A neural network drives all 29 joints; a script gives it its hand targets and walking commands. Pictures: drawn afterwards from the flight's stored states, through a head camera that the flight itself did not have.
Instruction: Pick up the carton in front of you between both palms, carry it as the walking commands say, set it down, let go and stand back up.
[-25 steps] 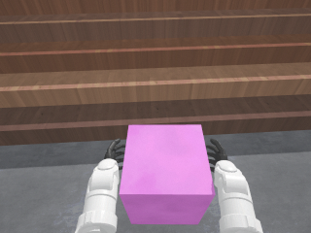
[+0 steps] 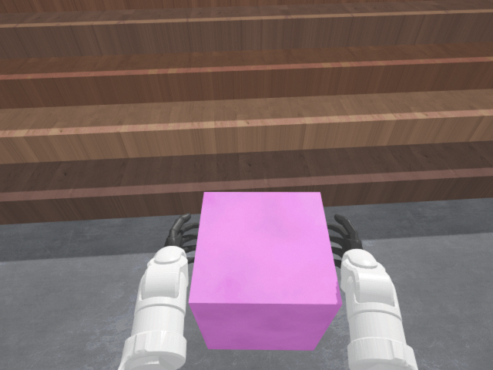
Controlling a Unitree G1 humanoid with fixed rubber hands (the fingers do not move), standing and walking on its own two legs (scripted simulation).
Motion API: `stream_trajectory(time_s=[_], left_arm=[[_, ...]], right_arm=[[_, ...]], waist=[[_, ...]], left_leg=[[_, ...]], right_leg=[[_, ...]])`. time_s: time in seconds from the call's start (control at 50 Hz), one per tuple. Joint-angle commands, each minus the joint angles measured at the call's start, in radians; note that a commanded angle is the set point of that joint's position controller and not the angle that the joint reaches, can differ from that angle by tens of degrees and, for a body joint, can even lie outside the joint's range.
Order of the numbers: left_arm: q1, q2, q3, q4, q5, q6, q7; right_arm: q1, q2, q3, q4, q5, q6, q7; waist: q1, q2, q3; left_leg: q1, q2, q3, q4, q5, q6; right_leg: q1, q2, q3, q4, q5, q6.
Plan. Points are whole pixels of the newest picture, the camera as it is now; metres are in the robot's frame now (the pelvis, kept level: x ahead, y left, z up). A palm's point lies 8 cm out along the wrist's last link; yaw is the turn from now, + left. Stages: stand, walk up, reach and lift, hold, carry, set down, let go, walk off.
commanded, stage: reach and lift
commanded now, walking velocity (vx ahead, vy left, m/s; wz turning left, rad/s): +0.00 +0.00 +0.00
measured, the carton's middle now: (261, 274) +0.30 +0.00 -0.04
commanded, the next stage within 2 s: hold in 0.38 s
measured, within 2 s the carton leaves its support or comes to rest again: neither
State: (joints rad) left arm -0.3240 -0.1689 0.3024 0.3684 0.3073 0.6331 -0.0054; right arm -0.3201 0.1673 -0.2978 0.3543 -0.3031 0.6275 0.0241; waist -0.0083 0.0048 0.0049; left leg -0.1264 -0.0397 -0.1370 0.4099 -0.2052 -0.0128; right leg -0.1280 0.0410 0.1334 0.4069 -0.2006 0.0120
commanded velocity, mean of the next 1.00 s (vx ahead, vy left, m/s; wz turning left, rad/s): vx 0.00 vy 0.00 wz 0.00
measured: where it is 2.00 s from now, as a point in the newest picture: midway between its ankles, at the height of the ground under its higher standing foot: outside the picture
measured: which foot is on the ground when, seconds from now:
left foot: down 0.00-1.00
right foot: down 0.00-1.00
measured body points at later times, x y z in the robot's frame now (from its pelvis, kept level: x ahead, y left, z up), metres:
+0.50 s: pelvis +0.01 +0.00 +0.00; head -0.04 +0.00 +0.45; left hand +0.31 +0.15 +0.05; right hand +0.31 -0.15 +0.05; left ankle +0.02 +0.13 -0.74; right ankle +0.02 -0.13 -0.74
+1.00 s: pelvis +0.00 +0.00 +0.00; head -0.05 +0.00 +0.45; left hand +0.30 +0.15 +0.05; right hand +0.30 -0.15 +0.05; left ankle +0.02 +0.13 -0.74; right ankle +0.02 -0.13 -0.74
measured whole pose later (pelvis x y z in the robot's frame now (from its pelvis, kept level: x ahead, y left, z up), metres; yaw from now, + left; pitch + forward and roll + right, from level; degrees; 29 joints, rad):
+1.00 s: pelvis +0.00 +0.00 +0.00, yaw +0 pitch -8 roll +0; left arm -0.32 -0.17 0.27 0.27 0.30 0.76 -0.01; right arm -0.31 0.17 -0.27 0.26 -0.29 0.74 0.02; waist -0.01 0.00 0.02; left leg -0.04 -0.04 -0.13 0.38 -0.19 -0.01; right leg -0.05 0.04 0.13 0.37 -0.19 0.01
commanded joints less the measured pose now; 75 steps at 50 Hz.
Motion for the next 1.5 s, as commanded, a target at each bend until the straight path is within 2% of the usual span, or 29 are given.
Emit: stream_trajectory(time_s=[0.0,0.12,0.14,0.16,0.2,0.34,0.36,0.38,0.4,0.48,0.5,0.52,0.56,0.6,0.62,0.72,0.76,0.82,0.9,0.92,0.94,0.98,1.0,1.04,1.08,1.1,1.26,1.28,1.48], left_arm=[[-0.497,-0.922,-0.556,-0.028,-0.247,-0.023,-0.246],[-0.423,-0.91,-0.566,-0.047,-0.25,-0.001,-0.239],[-0.452,-0.903,-0.585,-0.073,-0.267,0.0,-0.241],[-0.433,-0.908,-0.582,-0.073,-0.262,0.005,-0.241],[-0.438,-0.898,-0.584,-0.096,-0.264,0.006,-0.238],[-0.43,-0.91,-0.596,-0.107,-0.283,0.029,-0.238],[-0.426,-0.901,-0.585,-0.107,-0.272,0.033,-0.238],[-0.437,-0.904,-0.601,-0.114,-0.289,0.038,-0.238],[-0.433,-0.903,-0.599,-0.127,-0.278,0.041,-0.237],[-0.396,-0.888,-0.629,-0.185,-0.3,0.079,-0.23],[-0.405,-0.887,-0.626,-0.18,-0.303,0.088,-0.23],[-0.382,-0.873,-0.619,-0.178,-0.29,0.096,-0.227],[-0.41,-0.862,-0.603,-0.177,-0.282,0.103,-0.23],[-0.442,-0.874,-0.594,-0.168,-0.279,0.099,-0.234],[-0.431,-0.867,-0.586,-0.151,-0.268,0.105,-0.235],[-0.492,-0.897,-0.582,-0.134,-0.284,0.095,-0.24],[-0.508,-0.889,-0.578,-0.13,-0.271,0.096,-0.24],[-0.528,-0.902,-0.572,-0.09,-0.278,0.095,-0.245],[-0.53,-0.896,-0.567,-0.096,-0.272,0.093,-0.244],[-0.525,-0.897,-0.57,-0.087,-0.278,0.095,-0.243],[-0.514,-0.889,-0.566,-0.103,-0.266,0.092,-0.242],[-0.51,-0.9,-0.578,-0.116,-0.277,0.09,-0.241],[-0.5,-0.893,-0.569,-0.109,-0.265,0.092,-0.24],[-0.493,-0.904,-0.57,-0.101,-0.276,0.096,-0.242],[-0.493,-0.892,-0.576,-0.126,-0.272,0.095,-0.24],[-0.493,-0.904,-0.578,-0.111,-0.275,0.096,-0.243],[-0.445,-0.889,-0.6,-0.158,-0.285,0.096,-0.237],[-0.425,-0.893,-0.582,-0.134,-0.278,0.1,-0.235],[-0.424,-0.873,-0.586,-0.162,-0.279,0.102,-0.235]], right_arm=[[-0.462,0.942,0.559,0.0,0.236,-0.009,0.225],[-0.395,0.919,0.561,-0.027,0.237,0.013,0.219],[-0.367,0.912,0.56,-0.028,0.234,0.016,0.217],[-0.381,0.919,0.566,-0.038,0.245,0.019,0.217],[-0.37,0.926,0.563,-0.036,0.239,0.021,0.22],[-0.378,0.908,0.577,-0.066,0.253,0.042,0.218],[-0.399,0.901,0.573,-0.076,0.252,0.044,0.219],[-0.379,0.913,0.582,-0.069,0.258,0.052,0.219],[-0.403,0.918,0.602,-0.098,0.268,0.053,0.221],[-0.359,0.916,0.629,-0.159,0.285,0.09,0.212],[-0.355,0.893,0.609,-0.143,0.277,0.102,0.211],[-0.352,0.888,0.607,-0.134,0.285,0.111,0.21],[-0.341,0.875,0.569,-0.101,0.257,0.119,0.213],[-0.371,0.887,0.568,-0.109,0.249,0.114,0.216],[-0.398,0.892,0.581,-0.116,0.264,0.115,0.218],[-0.442,0.904,0.585,-0.107,0.266,0.109,0.224],[-0.479,0.906,0.578,-0.088,0.271,0.111,0.226],[-0.488,0.9,0.563,-0.066,0.26,0.103,0.23],[-0.488,0.907,0.561,-0.06,0.257,0.108,0.227],[-0.459,0.9,0.56,-0.051,0.255,0.11,0.226],[-0.471,0.903,0.562,-0.06,0.259,0.106,0.228],[-0.465,0.908,0.574,-0.089,0.26,0.102,0.227],[-0.477,0.898,0.567,-0.076,0.265,0.105,0.227],[-0.448,0.889,0.555,-0.076,0.252,0.106,0.227],[-0.446,0.902,0.569,-0.077,0.262,0.109,0.226],[-0.473,0.898,0.577,-0.112,0.26,0.102,0.226],[-0.409,0.905,0.585,-0.133,0.27,0.106,0.225],[-0.428,0.893,0.596,-0.14,0.272,0.106,0.223],[-0.389,0.886,0.578,-0.126,0.265,0.11,0.22]], waist=[[0.012,-0.001,-0.256],[0.006,-0.005,-0.238],[-0.017,-0.005,-0.232],[0.004,0.008,-0.238],[0.007,0.005,-0.257],[-0.007,-0.008,-0.238],[0.014,-0.007,-0.222],[0.006,-0.019,-0.219],[0.02,-0.007,-0.229],[0.005,-0.009,-0.236],[-0.005,-0.004,-0.212],[0.013,0.002,-0.183],[-0.004,0.005,-0.137],[-0.008,0.003,-0.151],[0.013,0.003,-0.146],[-0.003,0.001,-0.169],[0.015,-0.005,-0.152],[0.0,0.0,-0.166],[0.011,-0.019,-0.172],[-0.007,-0.005,-0.152],[0.009,0.008,-0.159],[-0.003,-0.001,-0.193],[0.022,-0.002,-0.181],[-0.008,-0.01,-0.17],[0.013,-0.006,-0.179],[-0.003,-0.008,-0.176],[-0.007,0.004,-0.205],[0.014,0.005,-0.209],[0.006,-0.01,-0.19]], left_leg=[[0.051,-0.059,0.074,-0.065,0.166,-0.004],[0.072,-0.062,0.076,-0.078,0.212,-0.007],[0.084,-0.063,0.076,-0.082,0.205,-0.008],[0.081,-0.062,0.076,-0.084,0.2,-0.008],[0.091,-0.062,0.073,-0.082,0.228,-0.009],[0.109,-0.06,0.068,-0.087,0.212,-0.008],[0.097,-0.06,0.067,-0.094,0.202,-0.008],[0.09,-0.058,0.066,-0.099,0.176,-0.005],[0.112,-0.061,0.07,-0.092,0.202,-0.005],[0.12,-0.06,0.071,-0.106,0.244,-0.008],[0.12,-0.062,0.069,-0.118,0.204,-0.009],[0.107,-0.06,0.074,-0.119,0.193,-0.008],[0.103,-0.056,0.07,-0.125,0.117,-0.006],[0.092,-0.056,0.077,-0.121,0.112,-0.004],[0.088,-0.058,0.078,-0.123,0.09,0.0],[0.091,-0.049,0.076,-0.115,0.056,0.0],[0.087,-0.049,0.078,-0.111,0.034,0.007],[0.065,-0.051,0.079,-0.114,0.009,0.002],[0.07,-0.049,0.079,-0.113,0.032,0.002],[0.065,-0.051,0.08,-0.11,0.03,-0.002],[0.085,-0.052,0.088,-0.109,0.056,-0.002],[0.083,-0.054,0.081,-0.112,0.084,-0.003],[0.087,-0.052,0.079,-0.108,0.103,-0.001],[0.084,-0.054,0.077,-0.118,0.089,-0.003],[0.101,-0.055,0.085,-0.111,0.091,-0.005],[0.106,-0.053,0.081,-0.111,0.097,-0.002],[0.129,-0.052,0.078,-0.116,0.165,-0.008],[0.123,-0.057,0.079,-0.116,0.182,-0.008],[0.115,-0.059,0.079,-0.117,0.166,-0.007]], right_leg=[[0.098,0.059,-0.071,-0.054,0.182,0.008],[0.118,0.061,-0.07,-0.07,0.224,0.011],[0.105,0.064,-0.069,-0.074,0.222,0.01],[0.121,0.059,-0.069,-0.073,0.218,0.008],[0.139,0.059,-0.067,-0.072,0.244,0.009],[0.127,0.062,-0.065,-0.078,0.223,0.01],[0.119,0.063,-0.068,-0.082,0.201,0.009],[0.129,0.065,-0.072,-0.082,0.19,0.01],[0.117,0.059,-0.068,-0.085,0.207,0.013],[0.17,0.06,-0.06,-0.092,0.274,0.014],[0.149,0.065,-0.064,-0.1,0.225,0.013],[0.148,0.061,-0.068,-0.104,0.212,0.012],[0.11,0.056,-0.067,-0.118,0.128,0.003],[0.12,0.055,-0.071,-0.113,0.132,0.004],[0.117,0.052,-0.068,-0.11,0.113,0.009],[0.103,0.055,-0.077,-0.099,0.074,0.002],[0.086,0.053,-0.076,-0.098,0.048,0.007],[0.108,0.052,-0.07,-0.098,0.036,0.003],[0.121,0.051,-0.078,-0.098,0.056,0.007],[0.115,0.05,-0.073,-0.101,0.055,0.001],[0.105,0.048,-0.078,-0.102,0.072,0.005],[0.136,0.056,-0.074,-0.095,0.111,0.007],[0.127,0.054,-0.076,-0.094,0.115,0.008],[0.124,0.057,-0.072,-0.105,0.104,0.004],[0.125,0.05,-0.075,-0.108,0.098,0.008],[0.109,0.055,-0.072,-0.102,0.11,0.009],[0.136,0.058,-0.07,-0.103,0.173,0.006],[0.145,0.055,-0.067,-0.099,0.194,0.01],[0.135,0.056,-0.063,-0.107,0.179,0.01]])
